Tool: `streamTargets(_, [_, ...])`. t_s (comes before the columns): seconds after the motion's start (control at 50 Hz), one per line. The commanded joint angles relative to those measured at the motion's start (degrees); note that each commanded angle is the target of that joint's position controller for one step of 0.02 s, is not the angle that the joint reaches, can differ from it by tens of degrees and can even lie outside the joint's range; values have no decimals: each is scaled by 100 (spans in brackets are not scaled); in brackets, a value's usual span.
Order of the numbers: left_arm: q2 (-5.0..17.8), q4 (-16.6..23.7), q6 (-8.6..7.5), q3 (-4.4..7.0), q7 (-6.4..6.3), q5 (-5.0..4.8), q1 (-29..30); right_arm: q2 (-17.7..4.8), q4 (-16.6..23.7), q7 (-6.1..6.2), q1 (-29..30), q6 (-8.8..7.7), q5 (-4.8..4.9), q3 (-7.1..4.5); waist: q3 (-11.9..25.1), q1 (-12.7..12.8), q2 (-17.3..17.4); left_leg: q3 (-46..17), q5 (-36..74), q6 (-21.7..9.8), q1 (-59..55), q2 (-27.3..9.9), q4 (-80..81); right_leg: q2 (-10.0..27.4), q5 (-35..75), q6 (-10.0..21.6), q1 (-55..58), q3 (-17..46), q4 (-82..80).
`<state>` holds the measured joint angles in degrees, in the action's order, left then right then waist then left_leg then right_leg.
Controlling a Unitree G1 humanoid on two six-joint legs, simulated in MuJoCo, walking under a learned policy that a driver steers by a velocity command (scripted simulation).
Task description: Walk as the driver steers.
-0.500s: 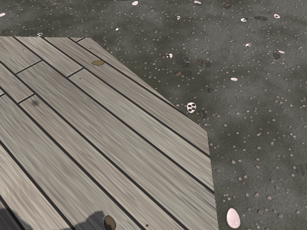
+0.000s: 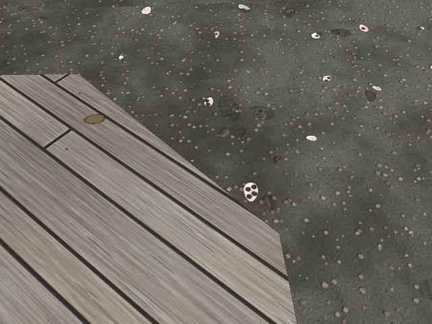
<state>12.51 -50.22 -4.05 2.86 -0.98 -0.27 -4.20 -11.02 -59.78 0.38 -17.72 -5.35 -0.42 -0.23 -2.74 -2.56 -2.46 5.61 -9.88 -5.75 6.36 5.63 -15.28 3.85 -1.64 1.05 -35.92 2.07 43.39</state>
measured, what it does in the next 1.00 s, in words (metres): walks ahead: right foot, then right foot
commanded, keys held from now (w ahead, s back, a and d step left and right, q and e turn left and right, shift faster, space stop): shift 0.50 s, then w+shift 0.50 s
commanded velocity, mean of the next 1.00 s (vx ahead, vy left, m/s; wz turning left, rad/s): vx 0.33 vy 0.00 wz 0.00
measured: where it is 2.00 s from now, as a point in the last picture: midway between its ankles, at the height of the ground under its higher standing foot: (230, 158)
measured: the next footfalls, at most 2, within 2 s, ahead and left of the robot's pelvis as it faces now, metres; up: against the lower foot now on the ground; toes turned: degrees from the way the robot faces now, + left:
right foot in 0.12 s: +0.20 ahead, -0.12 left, +0.00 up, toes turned +0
right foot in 0.88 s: +0.39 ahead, -0.20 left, +0.00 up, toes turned -6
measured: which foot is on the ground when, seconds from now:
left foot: down 0.00-0.88, up 0.90-1.00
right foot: up 0.00-0.10, down 0.12-0.54, up 0.56-0.86, down 0.88-1.00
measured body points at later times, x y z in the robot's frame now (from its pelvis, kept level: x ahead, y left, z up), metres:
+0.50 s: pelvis +0.08 -0.01 -0.01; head +0.10 -0.01 +0.43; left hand +0.19 +0.23 -0.16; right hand +0.09 -0.26 -0.17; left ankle +0.00 +0.07 -0.75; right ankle +0.16 -0.12 -0.75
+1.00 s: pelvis +0.30 -0.11 -0.02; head +0.32 -0.12 +0.43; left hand +0.41 +0.15 -0.15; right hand +0.27 -0.37 -0.17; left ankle +0.14 +0.04 -0.64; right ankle +0.35 -0.20 -0.75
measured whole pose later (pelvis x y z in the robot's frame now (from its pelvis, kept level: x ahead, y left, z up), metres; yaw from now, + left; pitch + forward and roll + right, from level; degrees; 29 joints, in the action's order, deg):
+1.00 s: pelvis +0.30 -0.11 -0.02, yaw +0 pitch +0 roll -1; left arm 13.7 -54.5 -4.3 3.9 1.9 2.3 -8.4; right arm -13.3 -59.7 -1.2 -21.6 -5.6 -0.7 -2.8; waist -2.7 -2.0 1.4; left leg -2.4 -18.2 -6.5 16.6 -3.6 -70.2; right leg -0.7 -12.8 3.4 -21.4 -6.8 33.6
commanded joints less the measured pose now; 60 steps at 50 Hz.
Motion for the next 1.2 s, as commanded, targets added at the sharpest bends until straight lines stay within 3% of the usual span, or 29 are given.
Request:
streamTargets(0.02, [200,108,69,-3,46,12,-249,-906,204,104,131,21,29,-148,525,223,622,-467,4253,-353,123,-1543,-17,-109,390,-12,1111,-81,-625])
streamTargets(0.1, [388,84,40,40,64,91,-224,-830,109,69,277,136,94,-165,432,365,449,-703,3590,-420,-127,-1608,-799,-163,175,248,1451,-118,-1548])
streamTargets(0.14, [966,-79,23,189,-12,163,-580,-793,33,34,-384,78,-16,-180,924,84,-177,-583,2305,6,428,-911,-1524,254,3612,632,2964,326,-1527])
streamTargets(0.16, [734,-209,74,138,-27,147,-809,-372,-184,17,-977,77,-34,-73,1440,-46,-630,-516,815,336,1202,-728,-1910,775,4206,1293,4003,806,-1218])
streamTargets(0.18, [290,-262,135,55,-28,97,-970,-368,-191,33,-707,151,5,-53,1612,205,-547,-461,-395,491,1290,-571,-2285,1101,3544,1585,4001,1249,-1423])
streamTargets(0.2, [195,-258,166,-8,-23,95,-772,-461,-91,49,-379,243,61,-79,1389,159,-498,-521,-1210,541,1303,-550,-2385,1213,2711,1624,3545,1492,-1721])
streamTargets(0.26, [476,-88,199,38,-33,76,174,-446,-119,134,-188,553,-33,-89,840,-217,-352,-610,-1041,470,571,-661,-1241,746,709,966,2227,1160,-1999])
streamTargets(0.3, [535,-56,222,95,-24,-31,157,-708,-245,129,-221,624,-34,-143,459,-30,124,-591,-909,283,716,-709,-941,170,-360,526,1966,544,-1910])
streamTargets(0.32, [499,-97,220,96,-44,-39,104,-650,-267,113,-161,590,-1,-128,329,40,340,-703,-1068,170,1017,-764,-821,-7,-368,431,2154,324,-1789])
streamTargets(0.42, [400,-375,221,125,-96,7,-170,-579,-272,112,-28,391,12,-120,564,139,305,-698,386,229,833,-839,-881,-111,1077,522,2724,175,-1419])
streamTargets(0.5, [377,-462,302,132,-85,-7,-113,-501,-320,120,-122,422,19,-103,454,132,369,-712,442,213,822,-864,-850,-154,820,504,2704,127,-1438])
streamTargets(0.52, [278,-593,327,118,-75,-15,-274,-483,-431,114,-385,428,32,-110,606,80,453,-803,-728,92,741,-897,-575,-320,-391,474,2734,-38,-1374])
streamTargets(0.54, [372,-586,333,161,-60,-81,-181,-746,-438,111,-536,423,100,-199,271,-9,695,-1260,-2316,-238,727,-1147,-179,-598,-2101,403,2183,-305,-1032])
streamTargets(0.58, [529,-87,153,162,27,-225,932,-1371,-337,153,-631,235,174,-397,-898,-303,1194,-3134,-3892,-995,98,-2638,1133,-409,-2124,350,-104,-401,-55])
streamTargets(0.62, [602,-50,-60,208,111,-256,1009,-1082,-358,161,-762,-27,78,-370,-1135,-214,706,-3251,-2657,-1058,-1205,-2900,1069,50,-1886,381,-1785,43,703])
streamTargets(0.66, [491,-121,-194,206,193,-234,885,-808,-404,86,-1063,-89,113,-325,-848,-209,469,-2620,-1633,-815,-2066,-2641,896,237,-1528,314,-2367,22,1024])
streamTargets(0.72, [232,-20,-236,106,289,-194,1142,-718,-224,17,-1031,-2,89,-288,-719,-258,603,-1684,-863,-576,-1410,-2150,1041,221,-892,91,-1538,-341,480])
streamTargets(0.74, [177,223,-6,47,456,390,1387,-743,-228,-15,-1024,-45,-275,-291,-805,-250,790,-1280,-782,-526,-625,-1726,1295,-45,-799,31,-675,-796,70])
streamTargets(0.8, [279,398,197,48,545,256,1280,-993,-249,-39,-1062,-113,-173,-354,-881,-143,1075,-893,202,-454,-127,-1891,1448,-146,-758,308,601,-1038,-472])
streamTargets(0.84, [535,328,182,132,446,243,695,-1168,-228,-42,-965,-119,-106,-383,-529,188,1089,-569,2491,-371,-480,-1975,575,-415,-1195,523,1321,-1163,-671])
streamTargets(0.88, [892,-296,107,329,291,254,-1371,-1222,-188,-31,-816,-62,-112,-387,607,1133,796,-93,3941,-187,133,-1664,-2006,-788,-1373,684,3773,-1265,-989])
streamTargets(0.9, [1417,-510,32,483,199,381,-2330,-918,-23,-68,-866,-48,-42,-305,1233,1469,10,14,2368,-46,1883,-1223,-4116,289,-2856,911,5476,175,-1364])
streamTargets(0.92, [1917,-631,-2,550,211,398,-2852,-248,264,-138,-1012,-128,31,-183,2054,1235,-1390,-562,-1940,-10,3009,-414,-5961,1808,-5818,1188,5895,3392,-2849])
streamTargets(0.94, [1650,-599,3,477,246,287,-2174,-749,447,-141,-293,-164,46,-332,1440,1093,-716,-1317,-1391,-216,3520,-512,-6570,1695,-5736,1041,5077,4037,-3444])
streamTargets(0.96, [1349,-502,-15,398,251,260,-1587,-831,601,-157,-77,-180,48,-369,740,743,-367,-1107,-804,-283,3750,-895,-6609,1643,-4895,961,4382,3182,-3245])
streamTargets(0.98, [1013,-461,-68,316,269,219,-1270,-718,581,-184,-57,-190,14,-344,514,551,12,-999,-368,-276,3494,-1153,-6293,1413,-3891,927,3702,2470,-3295])
streamTargets(1.04, [525,-545,-155,121,226,182,-1074,-366,632,-303,-298,54,-200,-293,120,-6,-197,-943,-219,-31,2882,-1421,-5715,947,-3237,822,2424,1441,-3661])
streamTargets(1.1, [600,-609,-237,98,179,151,-1416,-408,982,-363,378,223,-194,-279,-425,-27,-79,-758,350,211,3654,-1537,-5291,840,-2757,989,2241,1010,-4069])
streamTargets(1.2, [619,-582,-367,50,184,81,-1982,-530,1543,-397,1712,229,-114,-256,-769,254,159,-360,1490,382,3786,-1401,-3358,594,-1307,1059,2504,198,-4516])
